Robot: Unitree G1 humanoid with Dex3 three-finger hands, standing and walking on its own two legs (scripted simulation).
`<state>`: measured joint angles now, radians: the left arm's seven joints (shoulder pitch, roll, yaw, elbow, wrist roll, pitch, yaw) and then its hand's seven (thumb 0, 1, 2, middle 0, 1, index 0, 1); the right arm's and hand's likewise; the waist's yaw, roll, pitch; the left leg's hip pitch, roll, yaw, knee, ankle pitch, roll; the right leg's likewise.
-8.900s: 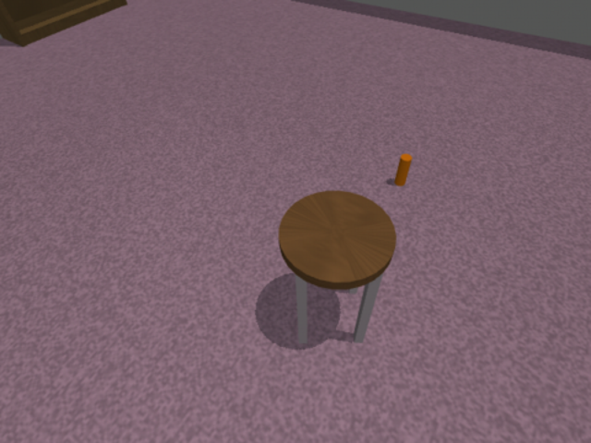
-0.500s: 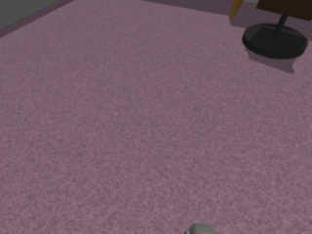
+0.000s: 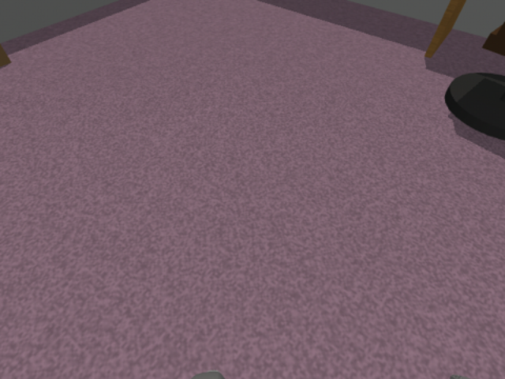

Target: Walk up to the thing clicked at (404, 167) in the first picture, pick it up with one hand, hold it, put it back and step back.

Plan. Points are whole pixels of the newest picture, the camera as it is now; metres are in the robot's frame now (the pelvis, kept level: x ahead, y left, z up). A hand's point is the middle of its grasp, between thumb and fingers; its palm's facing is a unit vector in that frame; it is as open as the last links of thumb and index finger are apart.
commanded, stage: walk up
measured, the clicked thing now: out of the picture +0.13 +1.31 -0.67
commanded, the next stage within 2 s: stand in 0.84 s
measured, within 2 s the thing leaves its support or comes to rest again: neither
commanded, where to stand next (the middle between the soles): +0.11 -0.03 m, yaw +0 degrees
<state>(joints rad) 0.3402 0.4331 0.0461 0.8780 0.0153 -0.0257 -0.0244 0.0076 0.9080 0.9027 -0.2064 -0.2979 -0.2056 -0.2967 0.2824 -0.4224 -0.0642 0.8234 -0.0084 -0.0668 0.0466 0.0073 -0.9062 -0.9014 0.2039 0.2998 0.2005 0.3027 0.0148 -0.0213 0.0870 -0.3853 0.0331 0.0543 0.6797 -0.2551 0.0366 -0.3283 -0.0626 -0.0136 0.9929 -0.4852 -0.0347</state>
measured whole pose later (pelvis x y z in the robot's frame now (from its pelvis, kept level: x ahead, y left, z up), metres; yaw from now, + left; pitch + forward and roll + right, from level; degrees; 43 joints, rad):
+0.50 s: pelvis +0.05 -0.02 +0.00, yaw -1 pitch -2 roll +0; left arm 0.11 0.35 0.01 0.98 0.01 0.00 -0.02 0.01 0.91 0.90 -0.21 -0.30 -0.21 -0.30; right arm 0.16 -0.37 0.01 0.97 0.01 -0.02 0.00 0.01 -0.91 -0.90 0.20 0.30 0.20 0.30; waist -0.01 0.01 0.11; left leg -0.28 0.03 0.05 0.64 -0.32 0.00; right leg -0.33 -0.04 -0.02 0.63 -0.26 0.02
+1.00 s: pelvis +0.06 -0.03 +0.03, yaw -1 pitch -3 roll +0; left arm 0.07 0.36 0.00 1.17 0.01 -0.01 -0.01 0.00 0.91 0.90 -0.21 -0.30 -0.21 -0.30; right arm 0.08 -0.36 0.00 1.15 -0.01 -0.01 0.01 0.01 -0.91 -0.90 0.20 0.30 0.20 0.30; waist -0.01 -0.01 0.05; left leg -0.11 0.03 0.05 0.35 -0.19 -0.02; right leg -0.17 -0.03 -0.03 0.34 -0.13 0.01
